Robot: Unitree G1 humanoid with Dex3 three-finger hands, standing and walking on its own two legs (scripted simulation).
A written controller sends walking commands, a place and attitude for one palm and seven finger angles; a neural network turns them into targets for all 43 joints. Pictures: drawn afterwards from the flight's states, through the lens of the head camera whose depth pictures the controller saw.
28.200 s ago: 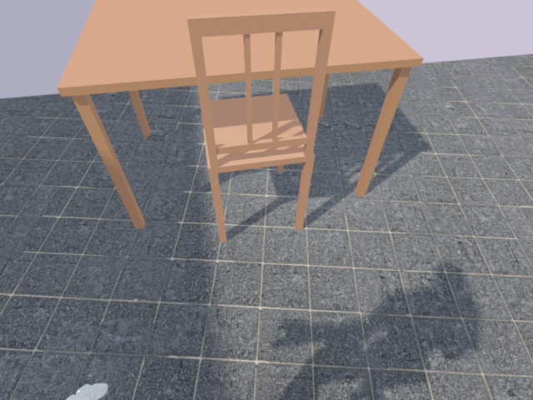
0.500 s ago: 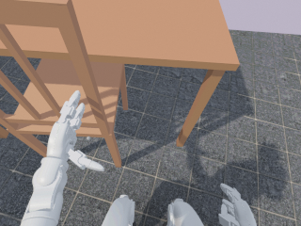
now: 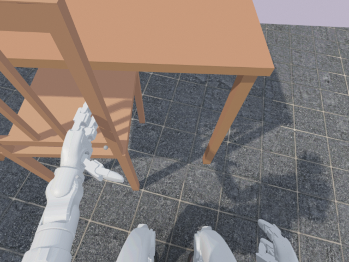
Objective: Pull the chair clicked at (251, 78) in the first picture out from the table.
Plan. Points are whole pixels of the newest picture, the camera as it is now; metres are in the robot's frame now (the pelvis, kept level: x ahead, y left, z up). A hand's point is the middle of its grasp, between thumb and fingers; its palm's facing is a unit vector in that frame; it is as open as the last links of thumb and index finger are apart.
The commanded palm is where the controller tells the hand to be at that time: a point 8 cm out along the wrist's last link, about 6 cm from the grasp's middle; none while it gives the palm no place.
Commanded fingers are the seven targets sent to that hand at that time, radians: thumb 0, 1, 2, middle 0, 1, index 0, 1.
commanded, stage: push the fingers through the gap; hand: left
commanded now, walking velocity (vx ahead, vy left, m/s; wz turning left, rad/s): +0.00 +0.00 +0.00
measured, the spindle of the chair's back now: out of the picture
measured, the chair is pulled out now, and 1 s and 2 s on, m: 0.00 0.00 0.02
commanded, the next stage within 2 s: hook a spindle and tug to test in 0.70 s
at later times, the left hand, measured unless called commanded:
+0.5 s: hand (106, 132) +0.40 +0.17 +0.02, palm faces +0.00 -1.00 -0.05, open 16.9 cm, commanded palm +0.37 +0.22 +0.03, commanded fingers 0.00 -0.50 0.30 -0.06 -0.08 -0.06 -0.08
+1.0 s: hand (108, 133) +0.39 +0.17 +0.02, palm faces -0.01 -1.00 -0.04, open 16.5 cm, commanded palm +0.37 +0.21 +0.03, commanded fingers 0.00 -0.50 0.30 -0.25 -0.68 -0.25 -0.68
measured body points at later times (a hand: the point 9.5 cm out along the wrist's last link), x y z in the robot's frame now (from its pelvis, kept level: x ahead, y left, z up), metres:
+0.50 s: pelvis -0.01 +0.00 +0.00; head +0.11 +0.01 +0.43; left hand +0.39 +0.22 +0.03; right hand +0.11 -0.26 -0.11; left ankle +0.02 +0.09 -0.62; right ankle +0.02 -0.11 -0.62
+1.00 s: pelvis +0.00 +0.00 +0.00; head +0.12 +0.01 +0.43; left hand +0.39 +0.22 +0.02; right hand +0.12 -0.25 -0.11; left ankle +0.02 +0.09 -0.62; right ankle +0.02 -0.11 -0.62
